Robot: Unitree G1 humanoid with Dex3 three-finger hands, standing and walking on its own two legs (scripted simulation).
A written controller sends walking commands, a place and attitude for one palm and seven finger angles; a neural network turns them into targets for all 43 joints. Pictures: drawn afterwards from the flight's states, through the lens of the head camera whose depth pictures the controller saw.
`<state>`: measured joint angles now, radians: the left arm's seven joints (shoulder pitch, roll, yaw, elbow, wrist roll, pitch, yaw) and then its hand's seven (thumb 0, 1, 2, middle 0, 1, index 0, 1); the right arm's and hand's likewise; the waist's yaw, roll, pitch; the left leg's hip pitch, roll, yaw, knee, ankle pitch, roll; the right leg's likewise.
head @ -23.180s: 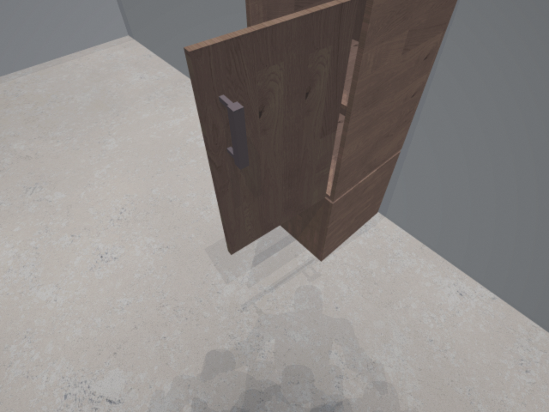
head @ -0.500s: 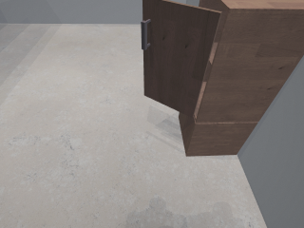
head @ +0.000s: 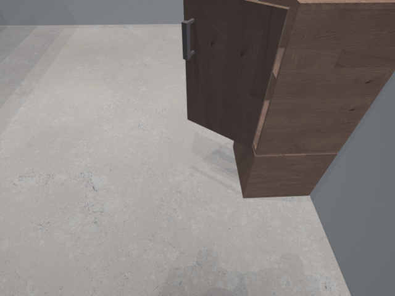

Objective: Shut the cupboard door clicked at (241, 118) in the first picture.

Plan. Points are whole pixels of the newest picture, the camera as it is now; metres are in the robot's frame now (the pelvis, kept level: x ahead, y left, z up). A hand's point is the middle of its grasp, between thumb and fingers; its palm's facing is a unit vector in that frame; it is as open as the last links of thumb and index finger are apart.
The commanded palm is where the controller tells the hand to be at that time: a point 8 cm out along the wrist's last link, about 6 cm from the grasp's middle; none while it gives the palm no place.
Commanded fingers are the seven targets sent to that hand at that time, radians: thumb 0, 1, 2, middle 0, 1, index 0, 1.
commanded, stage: look to check the result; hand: left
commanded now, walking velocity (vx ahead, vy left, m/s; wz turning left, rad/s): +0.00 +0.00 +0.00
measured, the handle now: (189, 39) +0.95 +0.07 +0.08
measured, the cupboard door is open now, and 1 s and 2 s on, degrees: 53 53 53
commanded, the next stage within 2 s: walk to a spot facing it in 0.24 s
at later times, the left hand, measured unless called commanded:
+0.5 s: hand out of the picture +0.06 +0.20 -0.17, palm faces +0.04 -0.96 -0.28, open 7.4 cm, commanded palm none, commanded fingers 0.00 0.90 0.90 -0.20 -0.30 -0.20 -0.30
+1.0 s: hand out of the picture +0.04 +0.23 -0.17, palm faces +0.33 -0.90 -0.27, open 7.4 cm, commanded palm none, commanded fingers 0.00 0.90 0.90 -0.20 -0.30 -0.20 -0.30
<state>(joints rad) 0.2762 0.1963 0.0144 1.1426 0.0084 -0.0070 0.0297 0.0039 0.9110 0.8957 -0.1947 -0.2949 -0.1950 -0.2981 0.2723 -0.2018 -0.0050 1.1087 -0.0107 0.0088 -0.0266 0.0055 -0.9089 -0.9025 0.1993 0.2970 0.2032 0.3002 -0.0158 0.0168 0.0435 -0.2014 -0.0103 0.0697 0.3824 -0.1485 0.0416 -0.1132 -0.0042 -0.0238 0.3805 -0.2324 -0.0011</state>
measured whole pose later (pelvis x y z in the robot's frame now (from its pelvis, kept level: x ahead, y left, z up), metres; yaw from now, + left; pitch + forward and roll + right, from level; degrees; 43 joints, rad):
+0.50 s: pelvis +0.01 -0.01 +0.00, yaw +2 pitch -1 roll +0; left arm 0.17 0.24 0.02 1.11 0.01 0.00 0.03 0.00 0.91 0.90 -0.20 -0.30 -0.20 -0.30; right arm 0.18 -0.26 -0.01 1.08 -0.01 0.02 -0.02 0.01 -0.91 -0.90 0.20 0.30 0.20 0.30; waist -0.02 0.02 0.05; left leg -0.21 -0.01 0.03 0.39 -0.16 0.02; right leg -0.10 0.00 -0.06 0.38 -0.26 -0.01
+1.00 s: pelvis +0.01 +0.00 -0.01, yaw +20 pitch +2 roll -2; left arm 0.13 0.23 0.07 0.90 0.01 0.04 0.02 0.01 0.91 0.90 -0.20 -0.29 -0.20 -0.30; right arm 0.22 -0.21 -0.05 0.94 -0.03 0.05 0.00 0.01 -0.91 -0.90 0.20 0.30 0.21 0.30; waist -0.04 0.04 0.11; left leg -0.37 -0.04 -0.08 0.49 -0.16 0.04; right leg -0.40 -0.02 0.01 0.84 -0.44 0.05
